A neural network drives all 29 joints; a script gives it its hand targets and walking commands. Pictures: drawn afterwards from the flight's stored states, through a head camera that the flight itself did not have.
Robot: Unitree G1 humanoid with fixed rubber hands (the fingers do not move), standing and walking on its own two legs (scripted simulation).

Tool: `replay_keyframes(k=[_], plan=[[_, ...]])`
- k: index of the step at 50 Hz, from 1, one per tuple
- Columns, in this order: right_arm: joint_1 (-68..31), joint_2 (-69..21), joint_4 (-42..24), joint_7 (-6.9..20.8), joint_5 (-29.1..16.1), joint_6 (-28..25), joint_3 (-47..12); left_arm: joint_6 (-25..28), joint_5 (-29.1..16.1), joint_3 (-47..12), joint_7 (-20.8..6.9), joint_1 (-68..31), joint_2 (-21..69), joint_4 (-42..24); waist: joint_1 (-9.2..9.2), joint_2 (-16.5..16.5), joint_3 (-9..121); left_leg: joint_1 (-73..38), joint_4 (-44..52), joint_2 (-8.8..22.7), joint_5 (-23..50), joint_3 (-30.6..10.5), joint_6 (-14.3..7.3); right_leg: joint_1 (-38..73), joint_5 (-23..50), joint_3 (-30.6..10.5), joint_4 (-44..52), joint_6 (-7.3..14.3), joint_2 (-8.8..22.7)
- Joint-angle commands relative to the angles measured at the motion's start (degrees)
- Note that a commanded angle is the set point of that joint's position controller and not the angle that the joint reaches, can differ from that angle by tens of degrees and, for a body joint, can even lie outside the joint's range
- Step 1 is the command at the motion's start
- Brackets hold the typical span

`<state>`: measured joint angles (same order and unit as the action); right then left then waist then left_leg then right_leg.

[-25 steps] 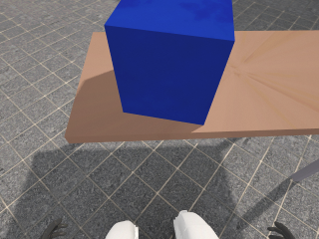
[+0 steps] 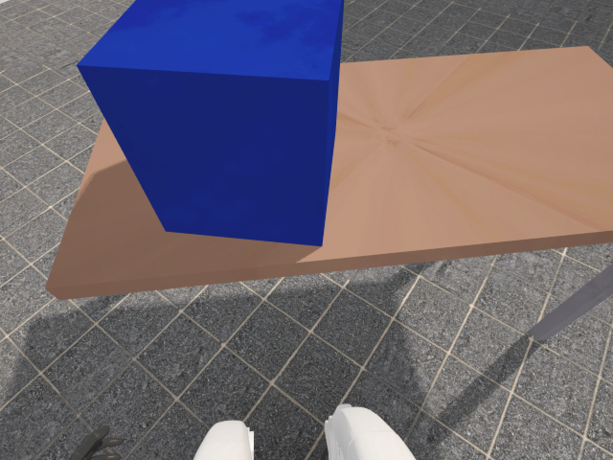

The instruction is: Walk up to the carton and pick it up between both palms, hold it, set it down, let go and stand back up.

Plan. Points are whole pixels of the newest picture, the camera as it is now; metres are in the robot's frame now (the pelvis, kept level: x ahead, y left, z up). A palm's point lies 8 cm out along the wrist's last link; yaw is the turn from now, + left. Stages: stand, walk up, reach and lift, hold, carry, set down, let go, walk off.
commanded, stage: walk up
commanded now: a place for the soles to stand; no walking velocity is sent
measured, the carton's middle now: (249, 110) +0.58 +0.09 +0.11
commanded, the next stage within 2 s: none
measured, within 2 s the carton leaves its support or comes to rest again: neither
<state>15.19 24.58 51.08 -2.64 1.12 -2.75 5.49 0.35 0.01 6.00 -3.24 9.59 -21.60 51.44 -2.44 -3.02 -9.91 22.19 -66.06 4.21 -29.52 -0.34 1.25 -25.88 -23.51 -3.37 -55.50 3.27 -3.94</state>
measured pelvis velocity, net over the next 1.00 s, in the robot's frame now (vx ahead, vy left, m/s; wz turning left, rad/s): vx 0.04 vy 0.05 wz -0.01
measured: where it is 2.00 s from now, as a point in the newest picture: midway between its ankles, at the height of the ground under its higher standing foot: outside the picture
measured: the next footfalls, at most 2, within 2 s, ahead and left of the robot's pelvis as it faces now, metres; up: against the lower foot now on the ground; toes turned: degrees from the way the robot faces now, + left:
left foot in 0.56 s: +0.13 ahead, +0.17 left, +0.00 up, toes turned -4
right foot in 1.00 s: +0.11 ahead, -0.09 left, +0.00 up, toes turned +4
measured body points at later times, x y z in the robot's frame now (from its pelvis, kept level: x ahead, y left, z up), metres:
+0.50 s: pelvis +0.03 +0.03 +0.02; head +0.05 +0.03 +0.46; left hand +0.10 +0.33 -0.10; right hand +0.07 -0.32 -0.09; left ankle +0.06 +0.17 -0.66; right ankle +0.07 -0.07 -0.69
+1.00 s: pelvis +0.04 +0.05 +0.02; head +0.08 +0.08 +0.47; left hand +0.16 +0.36 -0.11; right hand +0.09 -0.26 -0.09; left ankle +0.10 +0.17 -0.69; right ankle +0.07 -0.09 -0.69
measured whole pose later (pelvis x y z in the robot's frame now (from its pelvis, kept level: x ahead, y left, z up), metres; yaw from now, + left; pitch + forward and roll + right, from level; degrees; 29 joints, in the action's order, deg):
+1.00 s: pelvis +0.04 +0.05 +0.02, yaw -1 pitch -5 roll -1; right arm 14.3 17.2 53.6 -2.5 1.3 -3.2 5.2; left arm -0.9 0.0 5.8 -0.6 8.2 -21.9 51.9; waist -0.8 -2.9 -9.5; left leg 20.9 -46.4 0.1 -20.6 -4.2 0.3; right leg -17.3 -25.1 -3.4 -44.4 2.3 -2.7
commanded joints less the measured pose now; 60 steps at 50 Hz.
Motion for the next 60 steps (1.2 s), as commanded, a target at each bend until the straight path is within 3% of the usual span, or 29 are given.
replay_keyframes(k=[1,3,7,10,12,18,21,24,26,27,28,29,30,32,34,35,43,45,47,48,50,51,52,53,56,57,58,59,60], plan=[[3.47,13.01,-0.11,-0.24,-1.17,0.01,2.18,1.44,1.17,4.57,2.4,2.37,-18.19,-5.02,5.51,-6.92,3.87,17.16,-6.83,-2.41,5.89,-5.93,-2.16,12.75,-12.19,-31.55,45.49,-8.94,11.35],[4.6,11.48,0.72,0.03,-1.11,0.58,1.97,2.07,0.85,4.3,2.99,4.93,-16.47,-3.96,4.84,-6.76,5.03,15.17,-4.51,-2.47,8.63,-7.45,-1.53,16.21,-4.41,-29.76,43.75,-10.85,11.55],[2.68,11.99,0.36,-0.35,-0.79,1.09,2.12,2.97,0.84,3.81,3.93,5.08,-14.44,-4.57,4.27,-2.06,4.55,14.83,-2.06,-3.77,10.01,-9.79,-1.02,18.76,4.06,-29.15,42.25,-10.24,13.07],[2.48,12.23,0.8,-0.22,-1.29,1.21,2.04,3.06,0.92,4.13,4.26,5.47,-14.66,-4.77,4.24,-2.05,6.15,13.31,0.29,-3.87,9.85,-10.29,-0.93,20.6,1.13,-27.57,42.13,-9.26,13.3],[1.26,12.23,0.66,-0.11,-1.06,1.25,1.96,3.16,1.43,4.01,4.34,4.77,-14.83,-5.59,4.32,0.7,4.47,15.28,2.19,-3.44,10.59,-10.14,-1.19,20.06,-4.03,-29.9,42.37,-6.39,14.75],[-1.43,12.43,0.76,0.3,-0.66,0.94,1.93,3.38,1.78,3.88,4.06,7.39,-14.19,-3.88,5.66,-1.39,4.45,16.18,4.19,-2.24,9.16,-9.26,-1.3,20.52,-8.96,-30.68,40.79,-2.5,14.98],[-1.12,12.48,1.03,0.22,-0.19,0.37,1.8,3.25,2.12,4.27,3.8,4.71,-15.54,-4.95,5.8,-4.37,4.05,16.21,6.35,-1.03,4.95,-6.9,-1.24,18.7,-11.82,-29.99,38.59,4.17,16.36],[0.33,11.57,1.48,-0.19,-0.35,-0.69,1.8,2.3,2.47,3.21,3.28,2.42,-14.07,-5.77,5.0,-7.6,4.69,7.41,18.89,0.48,0.74,-3.48,-1.52,12.85,1.77,-26.57,33.13,9.22,16.47],[8.54,10.25,3.93,-0.5,0.25,-2.02,2.13,1.17,1.6,2.44,2.88,-3.38,-13.16,-6.99,-1.26,-3.78,8.17,-11.36,34.27,-1.61,9.52,0.18,-3.45,3.84,11.73,-18.65,24.37,7.3,14.22],[13.9,9.54,5.47,-1.01,0.63,-2.72,2.6,0.44,1.24,1.45,2.76,-2.93,-9.81,-6.75,-3.09,0.03,11.59,-21.44,39.43,-1.5,12.57,-3.35,-3.15,-1.43,10.68,-14.03,14.97,3.78,11.25],[13.28,13.63,5.27,-1.68,1.92,-2.72,2.97,0.16,0.89,0.44,3.04,-0.57,-5.73,-6.16,-2.3,14.7,10.86,-19.5,44.99,6.33,6.03,-21.21,-5.45,-5.96,0.63,-6.13,0.16,-0.59,2.76],[5.71,16.17,2.39,-1.47,0.8,-2.81,2.44,-0.72,1.43,0.6,3.5,0.75,-6.49,-5.35,1.41,15.02,7.42,-9.73,51.65,14.96,-2.58,-40.3,-8.44,-7.27,-10.44,-4.42,-1.22,-2.74,-1.95],[1.59,17.75,1.39,-1.08,0.25,-2.9,2.83,-1.17,1.79,1.81,3.59,-0.52,-12.26,-4.2,0.62,10.66,7.12,-7.2,52.75,15.04,-12.06,-42.32,-11.21,-5.33,-10.57,-7.68,-3.33,-1.73,0.29],[-0.43,15.34,1.09,-1.4,0.37,-3.18,2.28,-1.16,2.11,1.96,2.9,-1.0,-11.94,-2.77,1.52,8.79,1.88,-6.41,50.69,9.73,-12.46,-35.71,-7.97,-7.13,-6.09,-6.36,-0.21,-1.17,2.72],[0.67,13.19,1.09,-1.1,0.5,-3.21,2.38,-1.1,1.78,1.87,2.49,0.02,-11.01,-0.47,1.21,12.54,6.05,-10.75,49.12,6.89,-3.85,-29.83,-5.13,-4.57,-4.21,-5.45,2.18,-1.64,3.03],[0.91,13.01,1.1,-0.94,0.7,-3.24,2.43,-1.17,1.76,1.83,2.49,-0.12,-10.7,-0.2,1.1,14.43,7.84,-12.03,48.93,6.95,-4.01,-29.62,-6.11,-4.39,-4.78,-4.43,2.5,-1.85,2.71],[1.23,12.59,-0.05,-0.44,0.5,-3.09,2.73,-0.9,2.17,1.59,2.83,-2.53,-11.35,-0.66,0.72,12.5,8.28,-11.54,45.15,8.48,1.5,-30.38,-10.14,-3.39,-9.07,-2.61,4.66,-1.47,4.83],[0.43,13.02,0.03,-0.47,0.56,-2.92,2.5,-0.34,2.13,1.61,2.91,-1.94,-11.0,-0.57,1.29,11.58,8.94,-10.22,42.96,9.69,8.49,-30.69,-11.57,-1.28,-9.5,-1.3,8.63,-1.51,5.04],[-3.58,12.12,-0.73,-0.42,0.43,-2.46,2.17,0.62,2.04,1.42,3.04,0.28,-9.47,0.12,3.72,11.07,9.21,-4.11,38.25,8.59,16.32,-25.05,-10.78,7.82,-3.3,0.4,18.76,-0.69,5.1],[-6.05,10.17,-1.67,-0.14,-0.33,-2.19,1.29,1.35,2.23,1.45,3.2,1.8,-10.03,0.94,5.55,8.7,10.37,1.95,34.05,6.38,19.93,-20.6,-8.39,15.54,4.28,-0.62,24.21,-0.01,6.25],[-3.82,5.65,-1.26,-0.01,-0.98,-1.6,0.1,2.41,2.83,2.41,3.55,1.65,-14.48,0.06,4.6,-6.02,12.05,9.65,17.29,-3.94,12.54,-6.18,-2.61,21.3,2.21,-22.87,34.94,4.73,16.54],[-3.14,6.5,-0.42,-0.16,-0.67,-1.07,0.45,2.5,2.09,1.65,3.52,-1.4,-15.02,-1.17,4.08,-5.39,9.22,10.63,13.96,-6.11,-2.66,-1.98,-1.91,16.27,0.61,-29.41,37.23,8.48,21.59],[-3.8,9.22,0.89,-0.29,-0.64,-0.8,1.08,2.51,2.4,1.89,3.33,-3.06,-15.81,-2.13,3.69,-3.62,8.6,6.52,11.65,-5.11,-6.72,-2.59,-2.1,11.9,-0.67,-29.48,36.85,11.13,22.72],[-2.65,8.96,0.88,0.02,-0.7,-0.91,1.11,2.56,2.58,1.79,3.26,-3.27,-15.37,-2.35,2.95,-4.6,7.56,5.84,12.77,-4.26,-6.08,-1.51,-2.59,11.59,0.59,-27.08,35.42,11.3,21.88],[4.7,8.16,4.08,0.5,-1.3,-2.36,1.26,1.26,2.68,1.18,2.7,-6.93,-13.44,-4.55,-0.4,-5.94,9.95,-9.56,30.05,-4.09,10.3,1.9,-3.17,4.3,4.17,-12.59,28.68,5.46,13.82],[6.17,9.13,4.06,0.18,-0.9,-2.68,1.82,0.71,2.27,0.95,2.55,-6.88,-12.15,-4.88,-0.96,-2.79,11.61,-12.53,33.94,-3.01,12.3,-2.95,-4.37,3.51,6.25,-10.57,24.05,3.09,11.81],[6.9,11.26,3.91,-0.41,-0.34,-2.98,2.16,0.44,2.07,0.43,2.61,-6.8,-11.2,-5.08,-1.14,2.52,13.73,-15.1,36.11,2.28,15.48,-12.86,-6.49,1.35,9.67,-7.27,17.05,1.05,8.79],[4.46,14.13,2.71,-0.71,-0.02,-3.22,2.33,0.29,1.96,0.56,2.62,-6.04,-10.46,-4.92,-0.57,7.34,13.44,-14.08,39.66,9.1,15.5,-25.09,-10.63,-1.14,7.19,-3.04,9.09,-0.74,5.37],[1.56,15.34,1.74,-0.68,-0.16,-3.03,2.28,-0.1,2.18,0.82,2.89,-4.81,-11.29,-3.9,0.74,9.87,12.52,-10.69,40.75,12.57,13.67,-31.36,-13.93,0.12,-5.7,-0.64,8.38,-0.93,3.72]])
